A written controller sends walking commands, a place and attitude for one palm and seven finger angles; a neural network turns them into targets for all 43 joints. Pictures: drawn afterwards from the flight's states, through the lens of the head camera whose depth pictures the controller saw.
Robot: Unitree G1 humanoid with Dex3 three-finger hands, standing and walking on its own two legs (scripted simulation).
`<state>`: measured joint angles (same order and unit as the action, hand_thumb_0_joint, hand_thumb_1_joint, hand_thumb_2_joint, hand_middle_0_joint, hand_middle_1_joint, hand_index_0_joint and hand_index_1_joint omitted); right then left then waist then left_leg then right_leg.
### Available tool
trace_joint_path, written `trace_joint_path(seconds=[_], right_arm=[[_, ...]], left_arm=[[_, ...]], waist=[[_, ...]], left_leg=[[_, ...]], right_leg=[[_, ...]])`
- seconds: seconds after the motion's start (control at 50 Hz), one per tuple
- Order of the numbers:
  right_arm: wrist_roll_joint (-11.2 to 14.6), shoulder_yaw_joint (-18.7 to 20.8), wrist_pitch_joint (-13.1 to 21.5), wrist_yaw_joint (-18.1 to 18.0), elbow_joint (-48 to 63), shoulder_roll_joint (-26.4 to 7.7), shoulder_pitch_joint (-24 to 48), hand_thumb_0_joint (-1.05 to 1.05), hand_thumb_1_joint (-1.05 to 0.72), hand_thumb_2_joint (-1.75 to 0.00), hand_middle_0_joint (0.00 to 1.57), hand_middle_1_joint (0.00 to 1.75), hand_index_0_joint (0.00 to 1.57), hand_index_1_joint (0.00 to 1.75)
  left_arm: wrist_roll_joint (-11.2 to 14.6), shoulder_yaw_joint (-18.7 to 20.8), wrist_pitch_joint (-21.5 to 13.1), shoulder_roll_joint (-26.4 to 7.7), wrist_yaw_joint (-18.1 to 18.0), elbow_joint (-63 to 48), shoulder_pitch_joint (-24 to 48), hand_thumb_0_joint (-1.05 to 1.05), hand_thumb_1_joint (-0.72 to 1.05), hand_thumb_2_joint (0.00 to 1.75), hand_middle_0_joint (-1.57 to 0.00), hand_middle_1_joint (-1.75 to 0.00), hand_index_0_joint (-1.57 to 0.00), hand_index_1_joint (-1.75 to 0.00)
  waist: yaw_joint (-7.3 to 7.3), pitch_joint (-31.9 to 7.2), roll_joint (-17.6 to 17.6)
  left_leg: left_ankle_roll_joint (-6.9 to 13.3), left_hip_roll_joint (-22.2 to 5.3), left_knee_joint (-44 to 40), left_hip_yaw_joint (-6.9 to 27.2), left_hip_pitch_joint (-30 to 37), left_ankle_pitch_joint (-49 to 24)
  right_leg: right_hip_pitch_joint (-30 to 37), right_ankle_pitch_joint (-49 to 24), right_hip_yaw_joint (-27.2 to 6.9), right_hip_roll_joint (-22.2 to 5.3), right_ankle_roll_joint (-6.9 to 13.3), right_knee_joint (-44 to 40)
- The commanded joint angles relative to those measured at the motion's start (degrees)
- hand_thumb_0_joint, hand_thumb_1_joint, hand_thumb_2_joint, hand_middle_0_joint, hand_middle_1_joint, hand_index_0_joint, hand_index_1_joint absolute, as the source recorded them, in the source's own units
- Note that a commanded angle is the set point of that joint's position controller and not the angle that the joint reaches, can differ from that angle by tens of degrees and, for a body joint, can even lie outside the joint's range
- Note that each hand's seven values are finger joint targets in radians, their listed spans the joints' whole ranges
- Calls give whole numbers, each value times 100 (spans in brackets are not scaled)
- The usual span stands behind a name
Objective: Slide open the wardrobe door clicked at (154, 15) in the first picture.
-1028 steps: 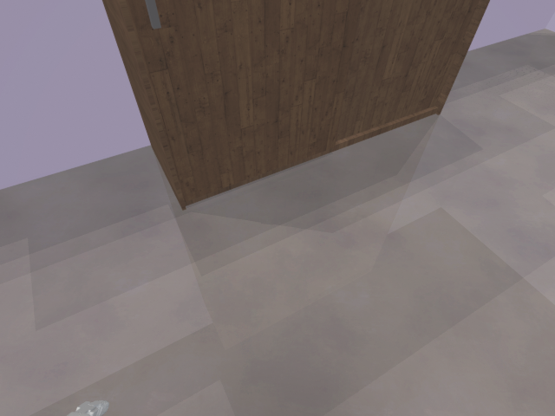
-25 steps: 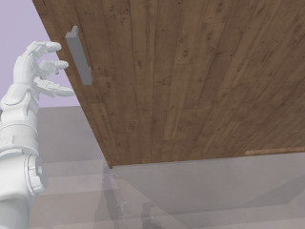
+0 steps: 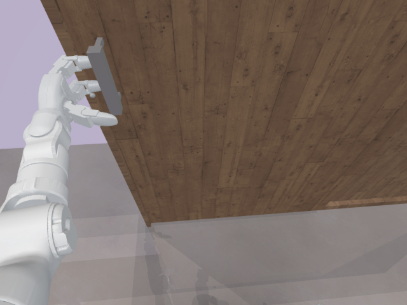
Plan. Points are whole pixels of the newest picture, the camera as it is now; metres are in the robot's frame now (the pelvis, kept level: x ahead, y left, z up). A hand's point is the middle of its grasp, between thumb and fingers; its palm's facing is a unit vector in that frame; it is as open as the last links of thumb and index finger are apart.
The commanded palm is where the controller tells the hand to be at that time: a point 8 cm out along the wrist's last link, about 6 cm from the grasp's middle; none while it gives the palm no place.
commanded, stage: feel for the door with the fingertips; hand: left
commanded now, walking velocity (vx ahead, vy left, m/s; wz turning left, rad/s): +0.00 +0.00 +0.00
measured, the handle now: (108, 78) +0.53 +0.19 +0.16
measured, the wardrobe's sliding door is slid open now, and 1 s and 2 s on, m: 0.00 0.00 0.00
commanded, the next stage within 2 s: slide the fingers in behind the handle in 0.16 s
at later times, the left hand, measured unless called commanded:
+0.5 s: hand (87, 93) +0.48 +0.22 +0.16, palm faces +0.05 -1.00 +0.01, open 13.7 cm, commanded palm +0.45 +0.26 +0.16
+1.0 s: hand (98, 97) +0.47 +0.19 +0.16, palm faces +0.05 -1.00 +0.01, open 14.0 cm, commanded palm +0.44 +0.24 +0.16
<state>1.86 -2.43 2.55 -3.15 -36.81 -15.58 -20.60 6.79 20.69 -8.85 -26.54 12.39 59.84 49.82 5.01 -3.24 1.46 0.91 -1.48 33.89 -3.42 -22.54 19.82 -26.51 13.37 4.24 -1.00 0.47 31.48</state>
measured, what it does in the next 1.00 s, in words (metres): stands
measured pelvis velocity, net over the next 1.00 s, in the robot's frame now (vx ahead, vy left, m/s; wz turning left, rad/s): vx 0.01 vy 0.01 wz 0.01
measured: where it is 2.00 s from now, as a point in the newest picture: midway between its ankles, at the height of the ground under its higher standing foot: outside the picture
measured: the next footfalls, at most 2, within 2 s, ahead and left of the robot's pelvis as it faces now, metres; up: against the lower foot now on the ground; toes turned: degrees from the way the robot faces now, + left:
none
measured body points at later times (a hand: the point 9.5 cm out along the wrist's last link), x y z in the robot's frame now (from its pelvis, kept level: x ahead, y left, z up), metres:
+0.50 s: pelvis +0.00 +0.00 +0.00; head +0.06 +0.01 +0.44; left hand +0.47 +0.27 +0.16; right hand +0.02 -0.27 -0.12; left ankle -0.03 +0.10 -0.73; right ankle +0.02 -0.12 -0.73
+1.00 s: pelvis +0.01 +0.01 +0.00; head +0.05 +0.00 +0.45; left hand +0.46 +0.25 +0.16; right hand +0.09 -0.25 -0.11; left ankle -0.03 +0.10 -0.73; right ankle +0.02 -0.12 -0.73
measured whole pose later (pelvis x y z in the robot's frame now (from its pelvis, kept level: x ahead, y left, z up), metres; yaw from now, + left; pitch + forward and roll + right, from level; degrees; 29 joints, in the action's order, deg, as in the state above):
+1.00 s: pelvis +0.01 +0.01 +0.00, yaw +1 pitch +8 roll -1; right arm 1.8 -2.1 2.5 -2.6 -37.4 -15.1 -19.5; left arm 8.3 17.3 -6.3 -21.8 10.5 54.7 47.9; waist 3.3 -3.9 1.7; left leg 1.2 -1.1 33.6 -2.8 -21.6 20.2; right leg -25.1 13.7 4.6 -1.3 0.1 30.8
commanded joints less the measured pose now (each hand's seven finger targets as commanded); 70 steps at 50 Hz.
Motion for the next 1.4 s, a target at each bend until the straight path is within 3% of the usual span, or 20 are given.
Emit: trace_joint_path(seconds=[0.0,0.04,0.08,0.24,0.26,0.28,0.34,0.48,0.54,0.58,0.62,0.68,0.74,0.8,0.86,0.92,0.94,1.28,1.32,1.38], right_arm=[[8,343,175,-103,391,-944,-460,0,-90,-90,20,30,20,30],[-9,357,182,-120,375,-973,-519,0,-90,-90,20,30,20,30],[2,341,167,-127,318,-986,-561,0,-90,-90,20,30,20,30],[-33,358,128,-131,207,-1060,-812,0,-90,-90,20,30,20,30],[-34,349,128,-122,221,-1050,-822,0,-90,-90,20,30,20,30],[-33,360,142,-116,229,-1025,-814,0,-90,-90,20,30,20,30],[-64,382,131,-105,240,-1058,-863,0,-90,-90,20,30,20,30],[-38,379,131,-57,344,-1003,-716,0,-90,-90,20,30,20,30],[-30,388,144,-42,417,-984,-635,0,-90,-90,20,30,20,30],[-21,394,171,-17,444,-940,-575,0,-90,-90,20,30,20,30],[-17,382,142,-39,413,-974,-577,0,-90,-90,20,30,20,30],[-15,382,177,-16,465,-900,-456,0,-90,-90,20,30,20,30],[-23,381,167,-34,448,-895,-440,0,-90,-90,20,30,20,30],[-18,385,188,-22,456,-856,-375,0,-90,-90,20,30,20,30],[3,382,181,-17,427,-831,-318,0,-90,-90,20,30,20,30],[-17,375,178,-41,397,-873,-320,0,-90,-90,20,30,20,30],[-18,374,183,-41,422,-851,-279,0,-90,-90,20,30,20,30],[6,414,253,10,381,-752,-127,0,-90,-90,20,30,20,30],[-9,420,250,6,352,-798,-159,0,-90,-90,20,30,20,30],[2,402,268,6,335,-763,-103,0,-90,-90,20,30,20,30]], left_arm=[[158,55,-430,-1472,151,-1052,3074,0,-50,30,-30,-120,-30,-120],[208,249,-467,-1668,188,-1024,3009,0,-50,30,-30,-120,-30,-120],[186,160,-416,-1658,239,-744,3156,0,-50,30,-30,-120,-30,-120],[110,261,-517,-2057,346,-492,3619,0,-50,30,-30,-120,-30,-120],[101,99,-510,-1886,363,-506,3704,0,-50,30,-30,-120,-30,-120],[125,19,-495,-1708,380,-466,3638,0,-50,30,-30,-120,-30,-120],[196,339,-555,-2006,356,-694,3445,0,-50,30,-30,-120,-30,-120],[220,96,-523,-1592,302,-1027,3120,0,-50,30,-30,-120,-30,-120],[280,215,-527,-1612,228,-1434,2828,0,-50,30,-30,-120,-30,-120],[318,27,-454,-1273,171,-1592,2702,0,-50,30,-30,-120,-30,-120],[320,226,-353,-1468,82,-1402,2464,0,-50,30,-30,-120,-30,-120],[221,29,-308,-1232,-32,-1823,2688,0,-50,30,-30,-120,-30,-120],[210,209,-325,-1400,-135,-1888,2581,0,-50,30,-30,-120,-30,-120],[219,38,-286,-1114,-119,-1969,2465,0,-50,30,-30,-120,-30,-120],[257,-300,-178,-684,-121,-1892,2549,0,-50,30,-30,-120,-30,-120],[285,-110,-123,-859,-194,-1735,2674,0,-50,30,-30,-120,-30,-120],[251,-23,-150,-974,-223,-1875,2658,0,-50,30,-30,-120,-30,-120],[245,-704,-207,-105,-333,-2409,2662,0,-50,30,-30,-120,-30,-120],[235,-513,-223,-351,-363,-2382,2482,0,-50,30,-30,-120,-30,-120],[205,-654,-236,-207,-352,-2400,2668,0,-50,30,-30,-120,-30,-120]], waist=[[102,-1887,128],[49,-2127,106],[171,-1912,-50],[309,-2053,232],[349,-2088,304],[345,-2043,396],[186,-2392,365],[140,-2101,371],[-17,-2348,563],[9,-2270,396],[-42,-1980,33],[-29,-2062,421],[-69,-2133,172],[-107,-2188,267],[6,-1909,163],[-15,-1888,-76],[-74,-2075,114],[-40,-2238,270],[-110,-2210,112],[-49,-2053,192]], left_leg=[[66,92,-349,358,365,-1691],[79,93,-296,367,413,-1853],[94,99,-285,352,228,-1666],[94,107,-143,422,116,-1601],[85,114,-158,436,161,-1568],[74,108,-149,433,201,-1553],[63,91,-124,470,313,-1853],[47,46,-227,469,397,-1770],[18,36,-219,460,611,-2082],[7,11,-241,460,677,-2233],[37,3,-295,438,425,-2096],[14,22,-303,414,637,-2181],[22,16,-305,412,644,-2336],[-9,8,-303,402,782,-2634],[-10,-3,-305,425,826,-2560],[27,47,-347,403,655,-2182],[24,63,-344,389,703,-2301],[-6,41,-348,417,1144,-2704],[3,35,-351,416,1082,-2812],[2,58,-417,409,1046,-2536]], right_leg=[[1217,-1760,-250,148,101,-109],[1324,-1900,-259,141,100,-69],[1224,-1836,-269,138,69,-95],[980,-1690,-294,136,52,-41],[924,-1626,-283,141,58,-45],[826,-1556,-262,148,66,-54],[1028,-1749,-242,162,81,3],[893,-1535,-174,196,106,-51],[1047,-1690,-178,208,131,-22],[1042,-1766,-147,223,116,-40],[1164,-1750,-128,208,117,-67],[1108,-1790,-160,199,122,-65],[1284,-1957,-170,195,115,-60],[1337,-2132,-163,194,129,-39],[1133,-2010,-130,194,107,-98],[1269,-1913,-142,171,118,-127],[1356,-2036,-166,162,124,-87],[1373,-2200,-153,182,135,-143],[1508,-2270,-150,174,141,-150],[1419,-2139,-150,180,138,-184]])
